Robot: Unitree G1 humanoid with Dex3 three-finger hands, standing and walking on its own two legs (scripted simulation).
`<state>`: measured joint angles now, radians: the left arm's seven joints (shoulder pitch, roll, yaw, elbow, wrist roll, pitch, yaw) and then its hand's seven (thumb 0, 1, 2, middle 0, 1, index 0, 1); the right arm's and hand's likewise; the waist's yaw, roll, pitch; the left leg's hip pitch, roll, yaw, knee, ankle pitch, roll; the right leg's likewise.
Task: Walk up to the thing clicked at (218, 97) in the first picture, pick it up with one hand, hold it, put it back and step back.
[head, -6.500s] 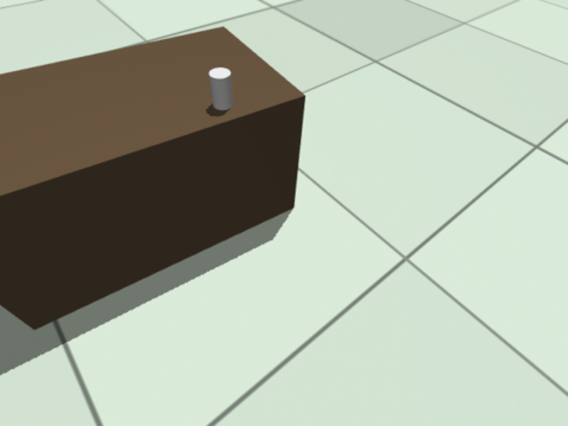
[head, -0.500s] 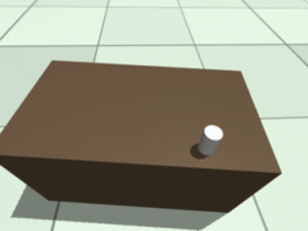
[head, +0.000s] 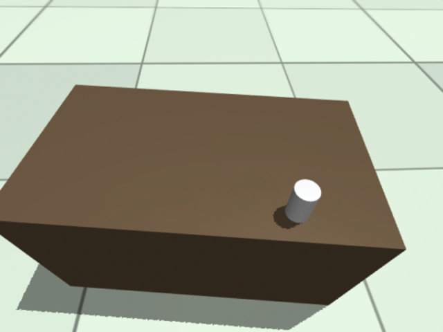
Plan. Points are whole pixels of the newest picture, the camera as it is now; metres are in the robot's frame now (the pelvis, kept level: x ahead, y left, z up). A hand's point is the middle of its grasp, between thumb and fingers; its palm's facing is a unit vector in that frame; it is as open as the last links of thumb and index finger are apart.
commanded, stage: stand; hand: right
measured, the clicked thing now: (302, 201) +0.44 -0.21 -0.13
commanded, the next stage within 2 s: go down in 0.34 s
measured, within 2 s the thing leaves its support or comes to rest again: neither
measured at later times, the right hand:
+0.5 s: hand out of the picture +0.09 -0.24 -0.16, palm faces +0.00 +0.94 -0.33, open 7.6 cm
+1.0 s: hand out of the picture +0.15 -0.26 -0.15, palm faces +0.05 +0.94 -0.34, open 16.6 cm
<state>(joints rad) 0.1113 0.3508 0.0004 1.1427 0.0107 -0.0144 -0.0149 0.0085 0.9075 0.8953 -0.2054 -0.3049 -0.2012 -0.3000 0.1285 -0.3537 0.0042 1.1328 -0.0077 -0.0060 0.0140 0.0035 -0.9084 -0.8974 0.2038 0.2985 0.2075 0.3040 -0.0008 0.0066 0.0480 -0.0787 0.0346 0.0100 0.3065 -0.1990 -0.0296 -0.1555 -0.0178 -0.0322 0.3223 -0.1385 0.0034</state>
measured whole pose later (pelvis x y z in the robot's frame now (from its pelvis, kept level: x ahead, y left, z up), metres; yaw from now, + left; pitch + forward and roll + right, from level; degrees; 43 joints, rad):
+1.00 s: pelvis +0.01 +0.01 -0.03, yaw -1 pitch +8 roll +1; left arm 0.23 0.28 0.10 0.62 -0.03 -0.07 0.03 0.00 -0.30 0.09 -0.06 -0.06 -0.06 -0.06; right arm 0.15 -0.37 -0.14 0.62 -0.01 0.28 0.08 0.00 0.35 -0.11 0.04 0.06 0.05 0.07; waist 0.01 -0.03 -0.04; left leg -0.43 0.02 0.03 0.67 -0.38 -0.02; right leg -0.52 -0.04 0.00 0.70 -0.31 0.01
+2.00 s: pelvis +0.00 +0.00 -0.06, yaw -2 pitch +10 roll +2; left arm 0.43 0.26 0.03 0.26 -0.02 -0.12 0.12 -0.01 -0.53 0.05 -0.06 -0.06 -0.06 -0.06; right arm 0.25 -0.45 -0.31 0.25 0.06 0.37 0.19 -0.01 0.55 -0.04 0.05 0.05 0.06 0.06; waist 0.00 -0.01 -0.12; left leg -0.57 0.03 0.05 0.89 -0.49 -0.02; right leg -0.69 -0.03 0.03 0.94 -0.42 0.01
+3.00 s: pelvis +0.00 +0.00 -0.05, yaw +0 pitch +14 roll +3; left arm 0.32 0.28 -0.02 0.40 0.01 -0.17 0.11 -0.01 -0.51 0.04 -0.06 -0.06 -0.06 -0.05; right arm -0.36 -0.75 -0.60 1.07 0.11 -0.14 0.50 -0.01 0.52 -0.03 0.06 0.04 0.06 0.05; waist 0.07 0.02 -0.09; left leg -0.63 0.00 0.03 0.83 -0.44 -0.02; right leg -0.74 -0.06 0.01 0.90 -0.40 0.00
